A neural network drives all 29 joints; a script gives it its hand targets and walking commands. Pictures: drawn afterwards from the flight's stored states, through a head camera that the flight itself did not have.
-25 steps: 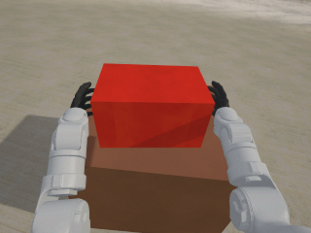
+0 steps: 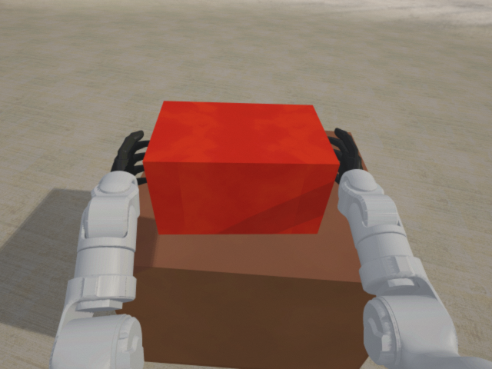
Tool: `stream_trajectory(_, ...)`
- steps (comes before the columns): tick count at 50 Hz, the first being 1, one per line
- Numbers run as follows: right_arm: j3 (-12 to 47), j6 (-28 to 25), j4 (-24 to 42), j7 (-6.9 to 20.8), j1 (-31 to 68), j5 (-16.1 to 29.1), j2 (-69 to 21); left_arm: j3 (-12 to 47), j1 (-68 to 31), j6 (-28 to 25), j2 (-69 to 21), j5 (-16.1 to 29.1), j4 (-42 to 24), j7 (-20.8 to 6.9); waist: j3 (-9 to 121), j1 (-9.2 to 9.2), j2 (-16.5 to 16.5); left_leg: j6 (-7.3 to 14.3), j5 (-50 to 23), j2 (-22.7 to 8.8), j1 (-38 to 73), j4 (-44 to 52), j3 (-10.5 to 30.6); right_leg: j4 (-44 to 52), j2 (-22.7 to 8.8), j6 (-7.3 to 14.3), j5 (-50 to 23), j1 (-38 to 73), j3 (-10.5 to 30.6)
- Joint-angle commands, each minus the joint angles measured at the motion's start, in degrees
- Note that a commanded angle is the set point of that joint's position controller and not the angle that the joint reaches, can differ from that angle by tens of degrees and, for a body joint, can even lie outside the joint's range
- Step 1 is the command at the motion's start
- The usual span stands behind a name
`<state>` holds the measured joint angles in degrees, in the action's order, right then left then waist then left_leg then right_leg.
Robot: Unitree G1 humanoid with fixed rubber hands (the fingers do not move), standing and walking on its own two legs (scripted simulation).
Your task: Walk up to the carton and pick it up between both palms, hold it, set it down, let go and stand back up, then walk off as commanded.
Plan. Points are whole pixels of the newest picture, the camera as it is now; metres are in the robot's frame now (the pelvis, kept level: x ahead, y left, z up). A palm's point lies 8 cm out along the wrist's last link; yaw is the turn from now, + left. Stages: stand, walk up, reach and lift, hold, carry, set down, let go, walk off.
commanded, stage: hold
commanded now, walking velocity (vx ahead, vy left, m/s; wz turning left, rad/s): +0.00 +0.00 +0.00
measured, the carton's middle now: (239, 166) +0.42 +0.01 +0.17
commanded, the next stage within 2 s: none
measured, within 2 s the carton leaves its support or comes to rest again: neither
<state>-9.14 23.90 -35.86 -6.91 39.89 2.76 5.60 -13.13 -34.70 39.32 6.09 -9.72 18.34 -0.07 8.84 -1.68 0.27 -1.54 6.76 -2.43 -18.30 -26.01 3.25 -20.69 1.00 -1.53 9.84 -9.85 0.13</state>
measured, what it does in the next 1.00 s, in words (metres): stands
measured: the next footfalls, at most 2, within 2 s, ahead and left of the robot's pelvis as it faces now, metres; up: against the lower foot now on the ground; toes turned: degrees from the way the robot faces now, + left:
none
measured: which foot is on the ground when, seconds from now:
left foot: down 0.00-1.00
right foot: down 0.00-1.00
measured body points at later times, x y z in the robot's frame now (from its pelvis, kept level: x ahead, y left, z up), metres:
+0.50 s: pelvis +0.00 +0.00 +0.00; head -0.06 +0.04 +0.44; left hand +0.37 +0.20 +0.18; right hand +0.39 -0.16 +0.19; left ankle +0.08 +0.12 -0.74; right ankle +0.01 -0.14 -0.74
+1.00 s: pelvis +0.00 +0.00 +0.00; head -0.06 +0.03 +0.45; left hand +0.38 +0.20 +0.18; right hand +0.39 -0.17 +0.19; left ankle +0.08 +0.12 -0.74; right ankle +0.01 -0.14 -0.74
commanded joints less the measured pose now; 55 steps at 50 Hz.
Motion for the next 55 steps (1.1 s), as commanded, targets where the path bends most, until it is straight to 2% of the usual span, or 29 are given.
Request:
stream_trajectory(1, 20.4, -4.5, 20.5, 10.3, 49.6, 11.6, -29.4, 22.1, -48.7, -7.1, -33.9, 9.8, -18.3, -11.1, 20.9, -1.78, 2.9, -0.1, -7.0, 4.7, 23.0, 8.9, -3.8, 5.6, 1.8, 0.2, -4.7, 5.2, -2.0)
stream_trajectory(2, 20.1, -5.2, 24.3, 10.2, 53.4, 12.0, -28.3, 22.5, -48.2, -7.0, -34.4, 10.1, -15.4, -11.1, 22.6, -1.82, 2.6, 0.2, -5.0, 4.9, 22.2, 8.9, -3.6, 5.7, 2.0, 0.4, -2.4, 5.1, -2.5)
stream_trajectory(6, 19.7, -5.3, 22.3, 10.5, 52.0, 12.3, -29.5, 25.0, -51.5, -8.0, -34.4, 12.4, -19.2, -10.1, 24.9, -2.14, 4.7, -0.4, -4.9, 4.5, 23.6, 8.4, -3.5, 5.4, 2.2, 0.5, -2.2, 3.2, -2.7)
stream_trajectory(7, 20.6, -5.3, 23.7, 11.0, 55.5, 12.9, -29.8, 22.8, -50.7, -7.4, -35.9, 11.1, -15.8, -10.0, 24.1, -0.04, 3.8, 0.2, -3.1, 4.4, 23.3, 8.8, -3.2, 5.7, 2.1, 0.6, 0.5, 2.8, -2.5)
stream_trajectory(9, 19.6, -4.9, 21.7, 11.1, 53.7, 11.6, -29.9, 24.1, -50.8, -6.9, -35.7, 11.0, -16.0, -10.0, 23.4, -1.95, 5.0, -0.2, -2.4, 4.3, 23.7, 8.9, -3.5, 5.8, 1.6, 0.5, 0.2, 1.3, -2.5)
stream_trajectory(10, 16.8, -3.9, 14.9, 11.5, 51.8, 10.8, -27.6, 22.7, -53.4, -7.0, -35.5, 9.8, -13.9, -10.1, 18.4, -2.57, 7.0, -0.7, 2.6, 3.9, 21.4, 10.2, -3.2, 6.4, 1.3, 1.2, 4.6, 0.6, -2.6)
stream_trajectory(12, 17.6, -5.0, 20.1, 11.6, 52.8, 10.8, -28.1, 21.3, -47.1, -6.1, -35.4, 8.9, -11.2, -10.3, 19.0, -1.31, 5.0, 0.1, 0.2, 4.4, 21.4, 10.3, -3.9, 6.4, 1.7, 1.1, 2.7, 1.5, -2.7)
stream_trajectory(13, 16.6, -4.2, 15.9, 11.7, 51.2, 10.4, -27.2, 19.6, -49.0, -6.5, -34.0, 7.7, -11.5, -10.6, 18.3, -0.88, 4.5, 0.0, 2.5, 4.3, 20.9, 10.8, -3.9, 6.8, 1.8, 1.4, 5.7, 1.9, -2.8)
stream_trajectory(15, 18.3, -4.9, 18.0, 11.7, 51.2, 11.0, -29.2, 23.7, -51.2, -7.2, -34.9, 10.0, -17.7, -10.0, 21.3, -1.86, 6.0, -0.7, -2.7, 4.1, 22.9, 9.9, -3.6, 5.7, 2.1, 1.3, 0.1, 2.8, -2.8)
stream_trajectory(17, 16.5, -4.8, 15.8, 12.0, 50.6, 11.0, -26.6, 23.2, -49.5, -6.6, -35.9, 9.5, -14.8, -10.0, 19.9, -2.08, 7.7, -1.9, -1.6, 3.8, 22.4, 10.1, -2.8, 6.3, 2.1, 1.9, 2.2, 2.6, -2.8)
stream_trajectory(18, 16.3, -5.3, 19.6, 11.9, 51.8, 10.8, -27.3, 25.1, -50.8, -6.7, -36.9, 11.3, -16.8, -10.0, 22.8, -3.02, 6.1, -1.8, -2.0, 3.5, 23.5, 9.7, -2.5, 5.7, 2.1, 1.6, 0.6, 2.1, -3.2)
stream_trajectory(20, 15.3, -4.2, 13.3, 12.1, 48.3, 10.6, -26.3, 23.7, -53.0, -7.1, -35.4, 10.3, -19.0, -9.8, 19.7, -3.77, 9.3, -2.2, -0.2, 3.5, 22.4, 10.3, -2.9, 6.0, 1.7, 1.6, 2.2, 2.2, -3.2)
stream_trajectory(22, 15.8, -5.3, 17.9, 13.0, 52.8, 11.1, -27.1, 24.1, -53.1, -6.9, -35.6, 10.5, -16.5, -9.5, 22.6, -2.25, 7.9, -1.6, 2.2, 3.3, 20.9, 10.3, -2.6, 5.3, 1.9, 1.8, 3.4, 2.2, -3.0)
stream_trajectory(24, 16.3, -5.0, 18.5, 12.4, 52.4, 10.0, -27.1, 23.0, -48.8, -6.3, -35.5, 9.5, -14.1, -9.7, 21.9, -2.31, 6.0, -1.1, -0.2, 3.7, 22.8, 10.4, -3.2, 6.2, 1.8, 1.2, 2.0, 2.3, -2.9)
stream_trajectory(25, 16.7, -5.3, 18.5, 12.0, 49.9, 11.4, -27.8, 25.1, -49.2, -6.9, -36.3, 10.8, -18.8, -9.5, 23.1, -3.42, 6.6, -1.6, -4.8, 3.7, 23.7, 9.1, -2.9, 5.5, 1.7, 1.6, -2.8, 3.7, -2.4)
stream_trajectory(27, 17.8, -5.6, 20.2, 11.9, 50.4, 11.3, -28.3, 24.0, -48.4, -6.3, -36.4, 10.4, -18.0, -9.7, 23.3, -2.75, 6.8, -1.5, -5.7, 3.8, 24.1, 9.1, -2.9, 5.4, 1.8, 1.2, -3.1, 4.2, -2.8)
stream_trajectory(28, 16.4, -5.1, 18.6, 12.0, 49.3, 11.3, -26.5, 25.5, -49.1, -6.5, -36.6, 11.2, -18.1, -9.5, 23.6, -4.20, 7.6, -2.3, -4.9, 3.5, 24.0, 9.5, -2.6, 5.8, 2.2, 1.4, -3.1, 4.8, -3.0)
stream_trajectory(29, 17.1, -4.7, 20.0, 11.8, 51.0, 11.5, -26.2, 24.2, -47.3, -5.8, -35.9, 9.8, -15.8, -9.8, 20.1, -2.21, 6.0, -1.7, -2.3, 3.7, 21.8, 9.4, -2.7, 5.4, 2.1, 1.2, -0.2, 4.2, -2.7)
stream_trajectory(32, 18.1, -5.5, 22.9, 11.5, 54.2, 10.9, -27.5, 23.2, -46.6, -5.8, -35.3, 9.7, -13.8, -10.5, 21.4, -1.99, 2.6, -0.7, -4.2, 4.0, 21.8, 9.4, -3.3, 5.8, 2.0, 0.6, -1.8, 5.2, -2.7)
stream_trajectory(33, 16.6, -4.9, 19.5, 11.6, 53.0, 11.1, -26.6, 21.9, -47.1, -5.9, -35.2, 9.4, -12.2, -10.6, 19.2, -1.93, 5.5, -0.9, -0.7, 4.2, 21.0, 10.0, -3.7, 6.5, 1.7, 1.3, 2.1, 3.0, -2.5)
stream_trajectory(34, 18.1, -4.9, 20.4, 11.6, 53.0, 11.0, -28.9, 21.8, -49.3, -6.4, -35.1, 9.1, -14.7, -10.5, 20.1, -1.34, 3.1, -0.1, -0.6, 4.1, 21.2, 10.1, -3.9, 5.6, 1.9, 0.8, 1.5, 3.3, -2.9)
stream_trajectory(38, 18.2, -4.4, 17.4, 11.5, 51.6, 10.7, -28.6, 21.1, -50.1, -6.8, -34.2, 9.0, -13.7, -10.7, 19.2, -1.66, 3.8, 0.1, -0.2, 4.5, 21.5, 10.1, -3.8, 6.4, 1.4, 0.9, 2.4, 3.2, -2.1)
stream_trajectory(40, 19.8, -4.9, 20.6, 11.3, 51.1, 12.3, -30.4, 22.8, -51.5, -7.8, -35.5, 9.9, -20.7, -10.5, 25.3, -1.88, 4.1, -0.5, -6.3, 4.3, 24.2, 9.1, -3.7, 5.0, 2.1, 0.8, -3.5, 6.1, -2.7)
stream_trajectory(42, 19.0, -4.7, 22.2, 10.9, 54.0, 11.5, -29.6, 23.2, -49.9, -7.1, -35.7, 11.1, -15.4, -10.7, 22.6, -2.16, 4.0, -0.1, -3.5, 4.4, 22.0, 9.3, -3.5, 6.0, 1.9, 0.6, -0.4, 3.6, -2.4)
stream_trajectory(45, 20.2, -4.8, 22.7, 11.0, 54.0, 11.3, -30.7, 20.2, -48.3, -7.1, -33.9, 9.6, -13.8, -10.9, 21.7, -0.09, 1.3, 1.2, -2.5, 4.7, 21.3, 9.8, -4.1, 5.9, 1.7, 0.2, 0.8, 3.8, -2.5)
stream_trajectory(46, 19.8, -4.8, 22.5, 10.9, 51.2, 11.4, -30.3, 21.0, -46.2, -7.0, -34.0, 10.0, -15.3, -10.8, 23.4, -1.13, 2.5, 0.6, -4.6, 4.8, 22.2, 8.9, -4.1, 5.6, 1.6, 0.1, -3.0, 5.4, -1.9)
stream_trajectory(48, 18.1, -4.4, 17.7, 10.7, 52.7, 10.1, -28.6, 21.5, -50.5, -7.7, -33.9, 9.7, -12.4, -10.9, 19.6, -1.89, 3.8, 0.6, 0.0, 4.6, 21.7, 10.0, -4.0, 6.7, 1.4, 0.4, 3.0, 1.7, -2.4)
stream_trajectory(51, 19.4, -5.2, 21.2, 10.9, 52.1, 12.2, -29.3, 23.4, -50.4, -7.6, -35.1, 10.5, -18.3, -10.4, 24.8, -2.24, 4.2, -0.3, -6.2, 4.2, 24.1, 8.5, -3.9, 5.2, 1.9, 0.6, -3.4, 4.7, -2.5)
stream_trajectory(55, 20.7, -5.4, 24.0, 11.0, 53.0, 12.4, -29.7, 24.8, -50.3, -7.6, -35.3, 11.9, -19.0, -10.0, 24.3, -2.12, 4.3, -0.3, -6.3, 4.4, 23.7, 8.4, -3.2, 5.4, 1.8, 0.4, -3.4, 3.9, -3.1)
